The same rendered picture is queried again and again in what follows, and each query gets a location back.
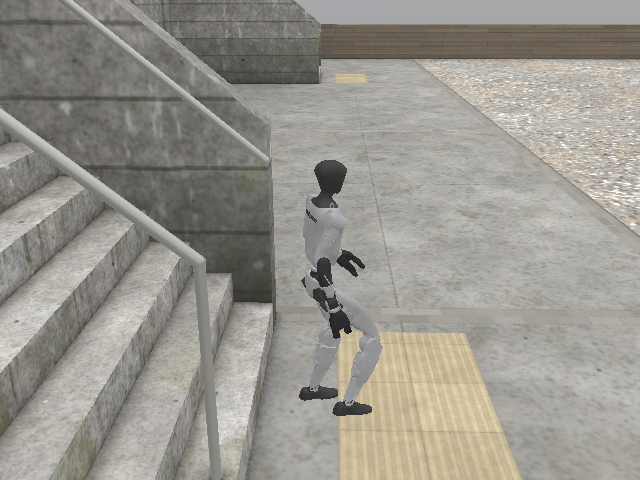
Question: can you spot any right robot upper arm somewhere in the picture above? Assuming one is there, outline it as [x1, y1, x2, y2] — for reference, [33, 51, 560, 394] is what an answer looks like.
[313, 209, 346, 269]

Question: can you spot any right robot shin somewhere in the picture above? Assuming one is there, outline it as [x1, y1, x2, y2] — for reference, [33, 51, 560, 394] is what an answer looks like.
[343, 338, 383, 406]

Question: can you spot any right robot thigh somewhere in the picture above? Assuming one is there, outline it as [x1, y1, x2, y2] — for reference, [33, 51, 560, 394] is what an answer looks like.
[317, 288, 381, 352]

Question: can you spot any right robot hand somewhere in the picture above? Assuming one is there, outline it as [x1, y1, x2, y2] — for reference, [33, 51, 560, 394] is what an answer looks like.
[329, 309, 352, 339]

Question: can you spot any right robot forearm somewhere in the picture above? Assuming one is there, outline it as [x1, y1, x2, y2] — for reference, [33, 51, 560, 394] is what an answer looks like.
[316, 257, 341, 313]

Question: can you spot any left robot upper arm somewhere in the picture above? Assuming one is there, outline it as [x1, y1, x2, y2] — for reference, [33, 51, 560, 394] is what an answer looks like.
[303, 194, 319, 238]

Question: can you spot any left robot hand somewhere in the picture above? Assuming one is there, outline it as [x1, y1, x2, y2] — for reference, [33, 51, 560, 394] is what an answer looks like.
[336, 249, 365, 277]

